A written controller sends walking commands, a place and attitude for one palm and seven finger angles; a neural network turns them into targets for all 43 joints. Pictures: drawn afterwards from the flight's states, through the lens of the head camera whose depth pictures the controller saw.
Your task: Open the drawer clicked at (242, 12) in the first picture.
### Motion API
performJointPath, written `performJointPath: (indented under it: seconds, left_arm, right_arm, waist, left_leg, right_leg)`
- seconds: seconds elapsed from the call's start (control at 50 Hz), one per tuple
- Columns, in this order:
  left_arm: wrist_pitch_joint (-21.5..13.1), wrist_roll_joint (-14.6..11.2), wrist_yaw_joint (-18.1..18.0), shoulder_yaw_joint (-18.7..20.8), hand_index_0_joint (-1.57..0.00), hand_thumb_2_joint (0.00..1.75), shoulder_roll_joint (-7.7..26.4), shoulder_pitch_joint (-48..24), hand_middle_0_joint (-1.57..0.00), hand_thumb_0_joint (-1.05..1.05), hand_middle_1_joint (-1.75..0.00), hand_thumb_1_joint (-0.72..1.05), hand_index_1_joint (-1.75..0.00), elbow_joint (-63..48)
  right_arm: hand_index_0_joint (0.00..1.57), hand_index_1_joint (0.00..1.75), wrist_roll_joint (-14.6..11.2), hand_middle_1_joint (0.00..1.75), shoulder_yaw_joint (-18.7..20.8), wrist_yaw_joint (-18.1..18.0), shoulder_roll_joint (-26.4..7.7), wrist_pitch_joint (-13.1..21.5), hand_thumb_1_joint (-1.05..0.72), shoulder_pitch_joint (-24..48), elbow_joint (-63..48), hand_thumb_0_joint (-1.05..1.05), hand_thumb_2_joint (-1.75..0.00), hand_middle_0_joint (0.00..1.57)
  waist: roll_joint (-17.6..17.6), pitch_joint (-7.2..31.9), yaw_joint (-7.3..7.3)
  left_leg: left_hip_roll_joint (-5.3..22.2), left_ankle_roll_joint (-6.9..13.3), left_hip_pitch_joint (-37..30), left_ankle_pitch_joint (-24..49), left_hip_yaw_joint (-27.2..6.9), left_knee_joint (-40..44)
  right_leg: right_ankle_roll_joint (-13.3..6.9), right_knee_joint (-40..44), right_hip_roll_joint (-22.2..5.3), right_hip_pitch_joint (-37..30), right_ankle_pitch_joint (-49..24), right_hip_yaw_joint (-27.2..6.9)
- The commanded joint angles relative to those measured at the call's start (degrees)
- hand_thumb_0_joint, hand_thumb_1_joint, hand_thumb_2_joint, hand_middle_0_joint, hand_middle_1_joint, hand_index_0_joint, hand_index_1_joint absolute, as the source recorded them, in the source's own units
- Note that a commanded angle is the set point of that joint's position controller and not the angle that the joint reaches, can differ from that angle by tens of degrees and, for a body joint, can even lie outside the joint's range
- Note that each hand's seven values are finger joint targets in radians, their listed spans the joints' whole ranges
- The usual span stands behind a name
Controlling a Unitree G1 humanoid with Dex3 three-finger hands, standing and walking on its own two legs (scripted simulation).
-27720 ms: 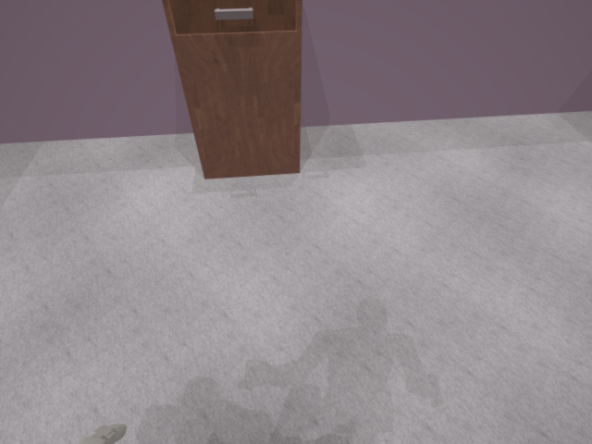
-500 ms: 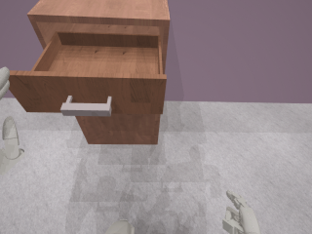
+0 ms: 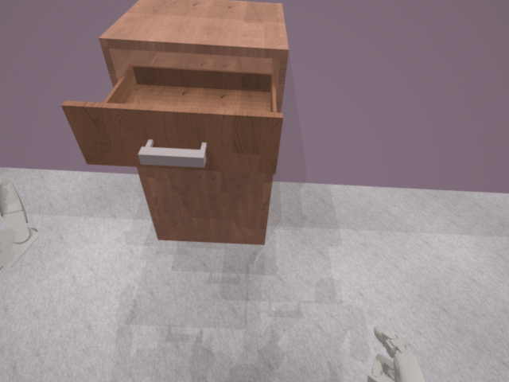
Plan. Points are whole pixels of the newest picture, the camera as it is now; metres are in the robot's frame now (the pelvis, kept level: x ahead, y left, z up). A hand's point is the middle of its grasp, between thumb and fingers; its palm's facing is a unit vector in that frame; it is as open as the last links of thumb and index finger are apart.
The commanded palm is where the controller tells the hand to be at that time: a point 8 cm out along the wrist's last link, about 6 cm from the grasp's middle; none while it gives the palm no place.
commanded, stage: stop stepping back and stand still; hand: left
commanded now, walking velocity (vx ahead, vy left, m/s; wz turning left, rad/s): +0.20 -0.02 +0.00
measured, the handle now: (175, 150) +0.56 +0.20 +0.05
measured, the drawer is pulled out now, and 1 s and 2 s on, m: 0.29 0.29 0.29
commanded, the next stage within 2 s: let the arm hang, fingers relaxed in 0.36 s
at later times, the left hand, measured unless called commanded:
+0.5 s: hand (54, 252) +0.20 +0.22 +0.20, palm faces +0.38 -0.80 -0.47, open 7.4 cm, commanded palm none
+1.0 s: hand out of the picture -0.04 +0.18 -0.15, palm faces +0.08 -0.96 -0.26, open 7.2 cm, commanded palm none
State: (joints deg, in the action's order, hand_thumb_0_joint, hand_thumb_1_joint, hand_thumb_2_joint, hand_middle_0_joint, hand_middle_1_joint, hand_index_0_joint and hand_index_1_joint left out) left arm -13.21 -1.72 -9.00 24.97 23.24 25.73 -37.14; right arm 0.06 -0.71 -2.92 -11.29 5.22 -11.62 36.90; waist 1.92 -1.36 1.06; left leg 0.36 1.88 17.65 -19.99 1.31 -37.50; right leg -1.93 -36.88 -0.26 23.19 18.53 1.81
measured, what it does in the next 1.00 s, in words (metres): steps on the spot: right foot, then left foot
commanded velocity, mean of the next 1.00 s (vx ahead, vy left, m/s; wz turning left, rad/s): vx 0.04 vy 0.01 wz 0.00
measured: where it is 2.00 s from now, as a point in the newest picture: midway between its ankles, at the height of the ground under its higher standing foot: outside the picture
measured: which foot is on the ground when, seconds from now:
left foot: down 0.00-0.20, up 0.22-0.42, down 0.44-1.00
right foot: up 0.00-0.18, down 0.20-1.00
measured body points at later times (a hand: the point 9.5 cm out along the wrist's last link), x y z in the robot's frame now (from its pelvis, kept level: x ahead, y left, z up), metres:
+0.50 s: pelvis -0.01 -0.01 +0.01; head +0.00 +0.00 +0.46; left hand +0.17 +0.26 +0.23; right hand +0.14 -0.27 -0.07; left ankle +0.02 +0.11 -0.73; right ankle -0.01 -0.11 -0.72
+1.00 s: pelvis -0.01 -0.03 +0.02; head +0.02 -0.03 +0.46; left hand -0.04 +0.23 -0.13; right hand -0.02 -0.26 -0.14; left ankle +0.02 +0.10 -0.72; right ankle +0.01 -0.13 -0.72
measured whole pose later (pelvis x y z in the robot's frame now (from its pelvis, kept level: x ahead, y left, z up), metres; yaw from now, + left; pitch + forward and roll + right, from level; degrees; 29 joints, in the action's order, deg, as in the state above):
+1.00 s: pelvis -0.01 -0.03 +0.02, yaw +4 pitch -1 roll -1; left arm 1.7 0.4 -0.9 1.6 12.6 18.0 59.5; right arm 0.8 1.0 -1.5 -9.8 -1.9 -17.8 60.1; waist -1.3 -5.6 0.0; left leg 1.1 -1.1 14.9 -10.4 -1.9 -26.4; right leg -1.7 -25.4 2.1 12.7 11.6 0.5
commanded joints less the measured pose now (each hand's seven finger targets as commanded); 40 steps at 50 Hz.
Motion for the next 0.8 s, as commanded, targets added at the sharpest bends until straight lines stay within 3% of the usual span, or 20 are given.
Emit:
performJointPath:
  seconds: [0.0,0.04,0.12,0.14,0.16,0.18,0.22,0.24,0.36,0.38,0.42,0.44,0.46,0.52,0.58,0.62,0.66,0.7,0.74,0.78]
  left_arm:
    - [-2.3,1.3,-1.3,8.8,-0.2,0.9,12.5,-5.2,-0.2,0.0,-0.3,0.9,-0.3,-12.1]
    - [-2.8,0.5,-0.4,8.1,-0.2,0.9,11.0,0.7,-0.2,0.0,-0.3,0.9,-0.3,-8.5]
    - [-2.5,-0.2,-1.0,6.4,-0.2,0.9,10.1,3.2,-0.2,0.0,-0.3,0.9,-0.3,-9.7]
    - [-2.3,0.2,-0.9,6.5,-0.2,0.9,10.7,1.7,-0.2,0.0,-0.3,0.9,-0.3,-10.0]
    - [-2.3,0.6,-0.7,6.3,-0.2,0.9,11.1,1.6,-0.2,0.0,-0.3,0.9,-0.3,-9.9]
    - [-2.1,0.0,-0.4,7.2,-0.2,0.9,13.0,0.3,-0.2,0.0,-0.3,0.9,-0.3,-10.8]
    - [-4.3,-0.7,-0.5,9.6,-0.2,0.9,15.3,-5.5,-0.2,0.0,-0.3,0.9,-0.3,-12.7]
    - [-4.0,-0.5,-0.3,8.2,-0.2,0.9,12.3,-2.6,-0.2,0.0,-0.3,0.9,-0.3,-10.3]
    - [-4.4,-0.6,-1.0,7.3,-0.2,0.9,10.5,3.4,-0.2,0.0,-0.3,0.9,-0.3,-12.0]
    - [-4.5,-0.6,-1.2,6.8,-0.2,0.9,10.1,3.4,-0.2,0.0,-0.3,0.9,-0.3,-11.9]
    - [-5.1,-0.7,-1.5,6.7,-0.2,0.9,9.8,2.9,-0.2,0.0,-0.3,0.9,-0.3,-13.1]
    - [6.7,5.4,7.2,-18.8,-0.2,0.9,-5.4,2.0,-0.2,0.0,-0.3,0.9,-0.3,39.0]
    - [12.5,4.5,7.7,-18.8,-0.2,0.9,-6.5,1.4,-0.2,0.0,-0.3,0.9,-0.3,38.8]
    - [14.2,4.2,8.1,-20.1,-0.2,0.9,-6.9,-4.4,-0.2,0.0,-0.3,0.9,-0.3,41.9]
    - [14.0,3.8,8.4,-20.9,-0.2,0.9,-5.2,-8.1,-0.2,0.0,-0.3,0.9,-0.3,53.4]
    - [13.8,3.6,8.5,-20.4,-0.2,0.9,-1.8,-5.4,-0.2,0.0,-0.3,0.9,-0.3,62.7]
    - [13.6,3.5,8.4,-20.5,-0.2,0.9,4.1,-7.8,-0.2,0.0,-0.3,0.9,-0.3,68.4]
    - [13.9,3.1,8.6,-21.7,-0.2,0.9,2.7,-12.8,-0.2,0.0,-0.3,0.9,-0.3,73.2]
    - [13.5,2.6,8.2,-22.3,-0.2,0.9,-0.3,-13.5,-0.2,0.0,-0.3,0.9,-0.3,78.7]
    - [13.0,2.7,7.9,-21.5,-0.2,0.9,-3.7,-11.7,-0.2,0.0,-0.3,0.9,-0.3,82.0]
  right_arm:
    - [0.2,0.3,-0.1,0.3,2.6,-0.2,-5.2,3.8,-0.9,4.9,-9.9,0.0,-0.9,0.2]
    - [0.2,0.3,-0.6,0.3,3.3,1.0,-6.3,4.1,-0.9,4.8,-8.8,0.0,-0.9,0.2]
    - [0.2,0.3,-0.5,0.3,2.4,0.2,-6.5,3.5,-0.9,5.6,-9.5,0.0,-0.9,0.2]
    - [0.2,0.3,-0.3,0.3,2.6,0.0,-6.8,3.1,-0.9,5.7,-9.6,0.0,-0.9,0.2]
    - [0.2,0.3,-0.2,0.3,2.8,0.1,-6.5,2.6,-0.9,4.8,-9.1,0.0,-0.9,0.2]
    - [0.2,0.3,-0.7,0.3,3.2,0.5,-6.3,2.2,-0.9,6.2,-9.6,0.0,-0.9,0.2]
    - [0.2,0.3,0.1,0.3,3.3,0.2,-7.2,3.9,-0.9,4.5,-7.7,0.0,-0.9,0.2]
    - [0.2,0.3,-0.5,0.3,3.7,0.4,-6.5,4.3,-0.9,2.5,-6.7,0.0,-0.9,0.2]
    - [0.2,0.3,-0.1,0.3,2.9,-1.0,-5.8,4.4,-0.9,4.4,-8.3,0.0,-0.9,0.2]
    - [0.2,0.3,-0.1,0.3,2.8,-1.1,-6.3,4.9,-0.9,3.5,-8.2,0.0,-0.9,0.2]
    - [0.2,0.3,0.1,0.3,3.4,-1.2,-8.1,5.3,-0.9,3.6,-9.5,0.0,-0.9,0.2]
    - [0.2,0.3,0.4,0.3,6.5,4.0,-17.5,6.2,-0.9,0.6,4.8,0.0,-0.9,0.2]
    - [0.2,0.3,0.0,0.3,6.6,3.5,-13.6,2.1,-0.9,-1.6,1.9,0.0,-0.9,0.2]
    - [0.2,0.3,1.8,0.3,4.6,2.3,-11.1,-0.1,-0.9,-2.9,1.7,0.0,-0.9,0.2]
    - [0.2,0.3,2.5,0.3,3.7,2.3,-11.5,-2.0,-0.9,0.1,2.5,0.0,-0.9,0.2]
    - [0.2,0.3,1.3,0.3,3.2,2.3,-10.5,-3.3,-0.9,3.6,3.6,0.0,-0.9,0.2]
    - [0.2,0.3,0.4,0.3,2.5,2.6,-6.5,-5.0,-0.9,1.2,4.2,0.0,-0.9,0.2]
    - [0.2,0.3,0.8,0.3,2.6,2.8,-6.0,-6.1,-0.9,-0.8,7.9,0.0,-0.9,0.2]
    - [0.2,0.3,0.9,0.3,2.4,2.3,-5.5,-6.2,-0.9,-2.1,11.1,0.0,-0.9,0.2]
    - [0.2,0.3,1.2,0.3,2.7,1.8,-4.2,-5.9,-0.9,-4.1,13.1,0.0,-0.9,0.2]
  waist:
    - [-17.7,-3.1,1.68]
    - [-7.2,-1.1,-0.14]
    - [-15.5,1.8,-0.92]
    - [-11.9,2.0,-1.15]
    - [-2.2,0.8,-0.93]
    - [13.1,0.8,-0.95]
    - [6.0,3.5,0.73]
    - [4.1,7.1,1.24]
    - [2.5,2.3,-0.05]
    - [-0.1,2.6,0.12]
    - [-11.7,2.7,-0.46]
    - [-15.1,-0.6,3.46]
    - [-11.6,4.5,2.16]
    - [-2.6,9.7,2.09]
    - [1.0,7.3,-0.6]
    - [-0.7,6.1,-3.6]
    - [3.5,1.9,-1.01]
    - [-0.7,-1.7,1.25]
    - [3.0,-3.4,1.04]
    - [-3.9,-0.1,1.19]
  left_leg:
    - [19.0,10.5,13.4,-31.6,-28.6,32.8]
    - [15.9,9.5,10.1,-17.2,-17.3,25.6]
    - [10.6,4.0,14.9,-18.1,-7.1,21.3]
    - [8.3,2.6,17.6,-17.7,-4.4,15.6]
    - [3.5,1.0,17.7,-12.5,-0.4,1.3]
    - [-0.8,-0.5,21.1,-7.7,0.1,-17.1]
    - [1.3,-1.9,19.1,-0.9,-1.7,-25.9]
    - [1.7,-1.8,14.4,0.2,-2.8,-24.2]
    - [1.2,-0.2,-4.0,3.6,2.8,8.7]
    - [1.3,0.2,-6.5,3.2,1.9,12.9]
    - [9.1,3.5,-6.7,2.9,-10.1,19.1]
    - [12.7,5.8,-2.0,23.8,-15.7,11.0]
    - [14.9,7.6,-8.5,45.4,-17.3,12.0]
    - [15.9,10.6,-6.9,43.6,-18.9,10.8]
    - [12.1,7.6,-4.5,40.1,-11.6,10.1]
    - [5.7,2.4,4.1,19.7,-6.4,7.3]
    - [-1.4,-1.8,4.2,-4.4,-1.3,1.6]
    - [-1.0,-1.4,-4.1,-1.6,-1.0,1.4]
    - [-0.5,-1.1,-4.9,5.0,-2.3,3.2]
    - [1.1,-1.0,-7.6,8.4,-3.9,7.8]
  right_leg:
    - [2.1,-35.9,2.6,6.2,7.5,-2.5]
    - [2.0,-28.3,-0.1,4.0,5.5,-2.1]
    - [0.9,0.4,1.5,-16.1,8.9,5.2]
    - [0.3,7.3,1.1,-20.7,9.2,4.5]
    - [-2.4,17.0,-4.0,-18.6,11.0,-5.3]
    - [-7.3,29.0,-17.4,-14.2,17.2,-29.1]
    - [-8.9,25.5,-20.9,-14.9,-12.3,-23.0]
    - [-8.1,23.7,-18.2,-13.6,-5.8,-19.8]
    - [-4.8,21.7,-12.2,-5.5,4.8,-8.1]
    - [-3.4,19.1,-10.4,-5.6,5.5,-7.2]
    - [0.3,8.8,-3.2,-4.8,1.1,-3.4]
    - [3.0,-8.9,-4.0,6.3,-6.8,2.7]
    - [3.0,-13.2,-2.3,7.8,6.8,-1.6]
    - [3.6,-22.5,-0.9,7.4,14.5,-5.7]
    - [3.1,-8.9,-0.5,-0.7,9.8,-2.7]
    - [2.5,6.4,-1.7,-13.2,-5.7,-5.7]
    - [-2.9,21.5,-14.5,-6.3,0.7,-22.4]
    - [-4.5,23.5,-11.1,4.6,15.8,-19.4]
    - [-3.4,23.0,-7.8,2.3,8.8,-16.6]
    - [-2.7,20.3,-6.3,-1.4,1.1,-13.2]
